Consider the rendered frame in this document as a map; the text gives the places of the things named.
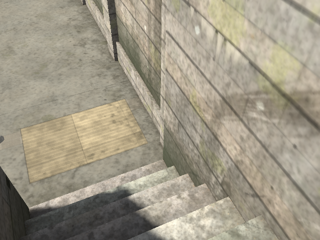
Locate stairs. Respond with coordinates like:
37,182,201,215
19,159,279,240

